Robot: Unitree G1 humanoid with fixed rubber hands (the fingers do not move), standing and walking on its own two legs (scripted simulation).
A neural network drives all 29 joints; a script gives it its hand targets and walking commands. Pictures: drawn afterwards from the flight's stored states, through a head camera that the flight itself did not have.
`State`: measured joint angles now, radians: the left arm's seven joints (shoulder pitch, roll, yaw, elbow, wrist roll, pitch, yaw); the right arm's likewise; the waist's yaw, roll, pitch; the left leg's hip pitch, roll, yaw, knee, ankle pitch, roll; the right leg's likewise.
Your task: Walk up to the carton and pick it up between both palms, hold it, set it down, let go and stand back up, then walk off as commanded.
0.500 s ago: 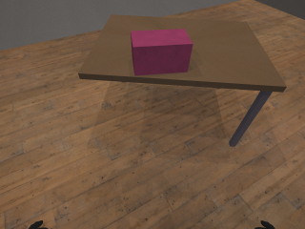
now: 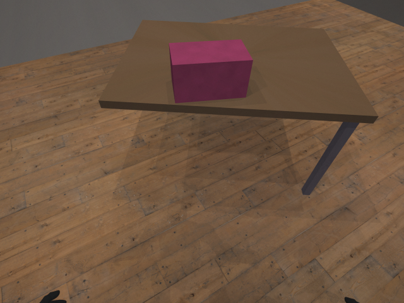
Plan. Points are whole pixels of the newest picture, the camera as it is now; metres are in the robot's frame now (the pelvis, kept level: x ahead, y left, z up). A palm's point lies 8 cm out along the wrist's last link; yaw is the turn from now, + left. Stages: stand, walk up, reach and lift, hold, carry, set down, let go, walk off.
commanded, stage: stand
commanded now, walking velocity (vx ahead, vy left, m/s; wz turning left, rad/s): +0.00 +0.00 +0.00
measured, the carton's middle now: (208, 71) +0.95 -0.02 -0.06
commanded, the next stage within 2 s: none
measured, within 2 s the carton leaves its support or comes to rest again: neither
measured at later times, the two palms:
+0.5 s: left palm out of the picture +0.08 +0.32 -0.10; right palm out of the picture +0.07 -0.32 -0.11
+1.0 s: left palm out of the picture +0.08 +0.32 -0.10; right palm out of the picture +0.07 -0.32 -0.11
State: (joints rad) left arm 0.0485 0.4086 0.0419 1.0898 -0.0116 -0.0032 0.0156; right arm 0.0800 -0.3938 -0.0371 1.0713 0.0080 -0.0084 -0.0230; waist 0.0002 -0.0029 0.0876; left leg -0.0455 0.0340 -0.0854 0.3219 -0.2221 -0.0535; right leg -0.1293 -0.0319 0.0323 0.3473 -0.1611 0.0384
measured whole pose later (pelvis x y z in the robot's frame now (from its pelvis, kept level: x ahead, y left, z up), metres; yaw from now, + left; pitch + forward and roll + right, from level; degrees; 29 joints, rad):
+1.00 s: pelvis -0.01 +0.00 +0.00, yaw +0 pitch -4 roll +0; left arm 0.08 0.40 0.04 1.08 -0.01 0.00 0.02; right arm 0.12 -0.39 -0.04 1.07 0.00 -0.01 -0.02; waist 0.00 0.00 0.08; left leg -0.05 0.04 -0.09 0.32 -0.21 -0.06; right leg -0.13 -0.03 0.03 0.34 -0.15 0.03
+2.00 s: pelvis -0.01 +0.00 +0.00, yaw +0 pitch -4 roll +0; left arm 0.10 0.39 0.04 1.07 -0.01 0.00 0.02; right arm 0.14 -0.39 -0.04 1.06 0.00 -0.01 -0.02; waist 0.00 0.01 0.09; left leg -0.05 0.04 -0.09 0.31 -0.21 -0.06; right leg -0.13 -0.03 0.03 0.34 -0.15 0.03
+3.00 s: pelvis -0.01 -0.01 +0.00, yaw +0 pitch -4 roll +0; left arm 0.11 0.39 0.04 1.07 -0.01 -0.01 0.02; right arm 0.14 -0.39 -0.04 1.05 0.01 -0.01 -0.02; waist 0.00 0.01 0.08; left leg -0.04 0.04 -0.09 0.31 -0.21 -0.06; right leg -0.13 -0.03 0.02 0.34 -0.15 0.03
